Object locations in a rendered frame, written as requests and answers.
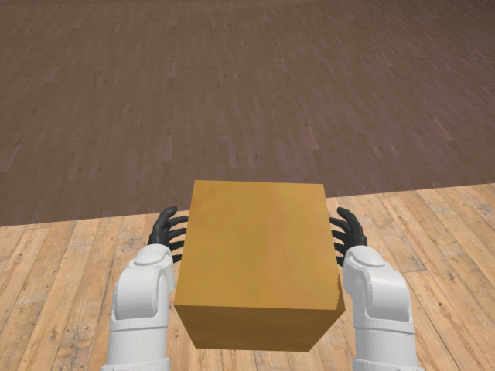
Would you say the robot left hand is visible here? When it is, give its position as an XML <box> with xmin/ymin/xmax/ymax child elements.
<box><xmin>147</xmin><ymin>206</ymin><xmax>189</xmax><ymax>263</ymax></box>

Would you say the robot right hand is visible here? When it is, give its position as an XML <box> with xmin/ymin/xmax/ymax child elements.
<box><xmin>329</xmin><ymin>207</ymin><xmax>368</xmax><ymax>267</ymax></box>

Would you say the carton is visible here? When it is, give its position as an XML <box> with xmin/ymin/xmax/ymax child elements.
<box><xmin>173</xmin><ymin>180</ymin><xmax>346</xmax><ymax>352</ymax></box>

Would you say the robot right forearm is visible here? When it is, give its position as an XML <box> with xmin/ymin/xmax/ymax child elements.
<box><xmin>343</xmin><ymin>246</ymin><xmax>425</xmax><ymax>371</ymax></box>

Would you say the robot left forearm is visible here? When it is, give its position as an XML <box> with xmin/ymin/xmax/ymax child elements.
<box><xmin>100</xmin><ymin>244</ymin><xmax>175</xmax><ymax>371</ymax></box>

